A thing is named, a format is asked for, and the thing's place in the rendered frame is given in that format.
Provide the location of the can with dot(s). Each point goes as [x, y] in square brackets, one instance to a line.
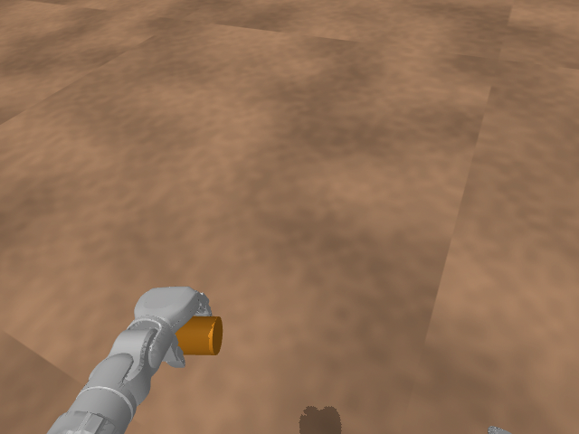
[201, 335]

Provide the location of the left robot hand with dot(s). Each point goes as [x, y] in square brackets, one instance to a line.
[176, 306]

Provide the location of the left robot arm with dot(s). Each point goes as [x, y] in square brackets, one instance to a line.
[119, 383]

